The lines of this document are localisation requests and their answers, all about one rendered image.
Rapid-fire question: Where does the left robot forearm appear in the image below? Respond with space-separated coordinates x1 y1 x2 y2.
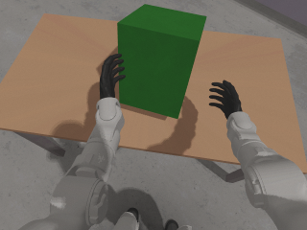
50 97 125 213

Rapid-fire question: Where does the carton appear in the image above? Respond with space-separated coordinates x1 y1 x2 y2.
117 4 207 119

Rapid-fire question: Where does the left robot shin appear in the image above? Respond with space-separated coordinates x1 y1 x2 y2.
118 212 136 220

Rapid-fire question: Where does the robot left foot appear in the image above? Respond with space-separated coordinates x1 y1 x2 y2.
127 207 139 222

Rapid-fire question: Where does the robot left upper arm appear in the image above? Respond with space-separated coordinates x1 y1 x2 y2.
18 175 108 230

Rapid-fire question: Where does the robot right upper arm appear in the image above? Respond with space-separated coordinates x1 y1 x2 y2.
244 158 307 230

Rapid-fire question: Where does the robot left hand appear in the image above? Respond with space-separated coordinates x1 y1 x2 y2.
99 54 126 100

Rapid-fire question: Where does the table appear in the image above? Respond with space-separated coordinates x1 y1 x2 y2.
0 13 307 183

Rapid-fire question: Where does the right robot forearm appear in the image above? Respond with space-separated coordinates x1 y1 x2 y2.
226 111 307 187

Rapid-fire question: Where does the robot right hand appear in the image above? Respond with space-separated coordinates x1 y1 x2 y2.
209 80 243 119

